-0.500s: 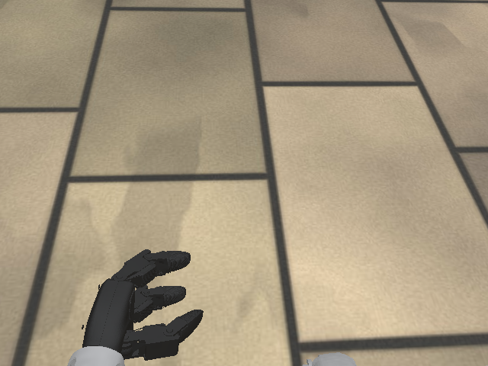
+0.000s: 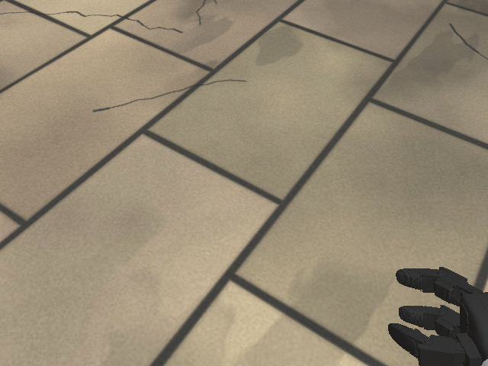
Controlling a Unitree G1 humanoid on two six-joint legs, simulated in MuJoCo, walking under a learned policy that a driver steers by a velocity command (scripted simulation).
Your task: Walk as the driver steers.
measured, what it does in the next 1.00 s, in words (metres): walks ahead, turning right: left foot, then right foot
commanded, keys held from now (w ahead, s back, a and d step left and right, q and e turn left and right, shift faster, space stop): w+shift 0.26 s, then w+e+shift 0.74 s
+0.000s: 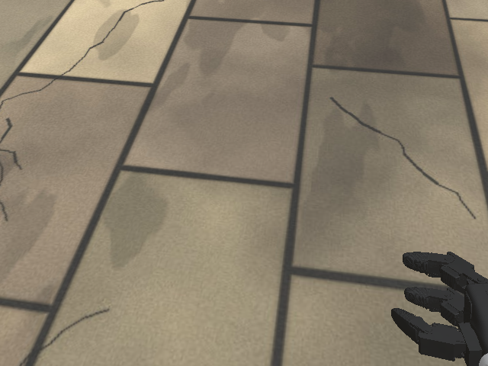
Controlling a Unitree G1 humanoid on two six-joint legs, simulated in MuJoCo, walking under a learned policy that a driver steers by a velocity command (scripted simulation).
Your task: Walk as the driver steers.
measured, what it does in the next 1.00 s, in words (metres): walks ahead, turning right: right foot, then left foot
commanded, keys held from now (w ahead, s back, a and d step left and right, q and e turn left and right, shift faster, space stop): w+e+shift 0.54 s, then shift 0.46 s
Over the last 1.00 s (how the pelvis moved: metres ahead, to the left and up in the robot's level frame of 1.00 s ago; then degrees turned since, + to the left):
0.97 -0.02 -0.01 -25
